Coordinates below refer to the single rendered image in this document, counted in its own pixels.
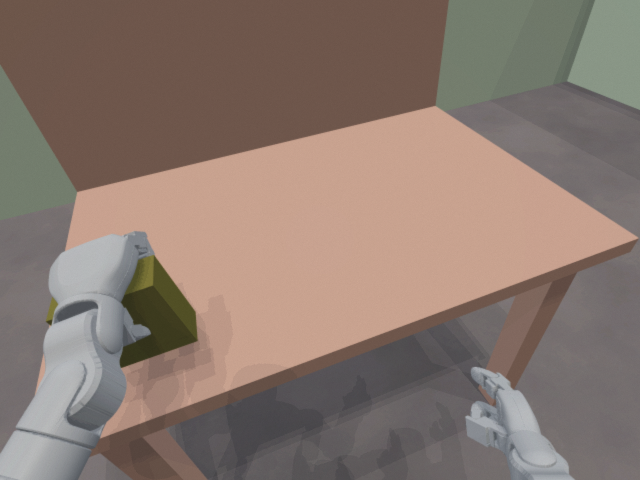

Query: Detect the sponge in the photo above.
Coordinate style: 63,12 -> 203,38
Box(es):
46,255 -> 198,368

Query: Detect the left robot hand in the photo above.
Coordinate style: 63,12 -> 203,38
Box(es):
49,231 -> 155,347

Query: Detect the right robot forearm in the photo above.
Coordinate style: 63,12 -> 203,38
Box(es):
506,431 -> 575,480

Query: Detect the table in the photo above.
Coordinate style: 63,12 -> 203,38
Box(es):
0,0 -> 639,480

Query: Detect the left robot forearm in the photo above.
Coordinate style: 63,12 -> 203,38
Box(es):
0,293 -> 127,480

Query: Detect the right robot hand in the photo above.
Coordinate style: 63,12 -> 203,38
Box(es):
465,367 -> 541,457

